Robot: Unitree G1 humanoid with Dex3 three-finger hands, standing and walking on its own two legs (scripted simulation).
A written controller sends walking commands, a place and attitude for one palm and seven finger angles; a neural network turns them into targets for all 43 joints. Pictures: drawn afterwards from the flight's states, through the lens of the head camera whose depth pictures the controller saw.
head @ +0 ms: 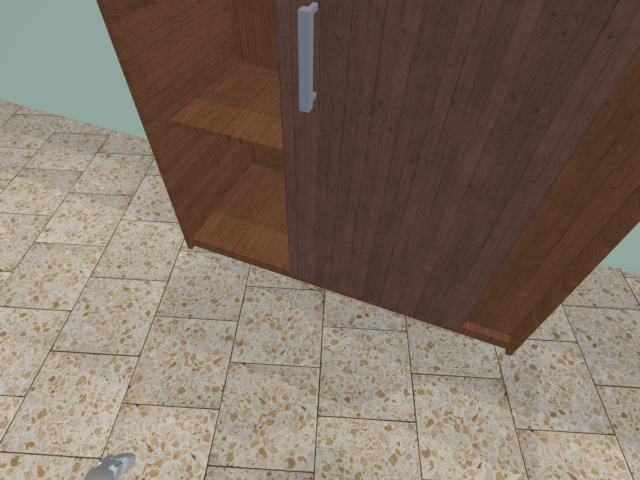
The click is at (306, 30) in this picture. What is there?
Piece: wardrobe's sliding door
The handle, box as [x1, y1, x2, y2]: [298, 2, 317, 112]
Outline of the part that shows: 313,2 307,7 302,6 298,9 299,110 307,112 312,107 312,101 315,97 315,92 312,91 313,13 317,9 317,3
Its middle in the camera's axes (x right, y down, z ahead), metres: -0.02 -0.36 +0.78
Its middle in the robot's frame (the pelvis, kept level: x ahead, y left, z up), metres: +0.84 +0.07 +0.12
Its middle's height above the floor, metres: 0.89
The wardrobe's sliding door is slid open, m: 0.44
